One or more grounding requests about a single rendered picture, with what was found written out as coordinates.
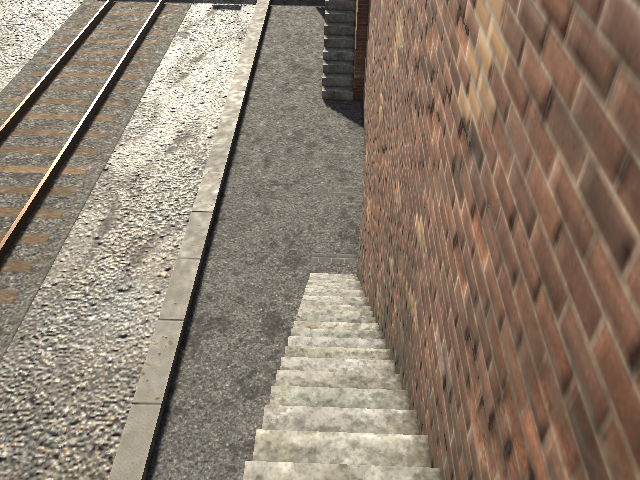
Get stairs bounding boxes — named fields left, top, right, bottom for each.
left=243, top=273, right=444, bottom=480
left=322, top=0, right=355, bottom=100

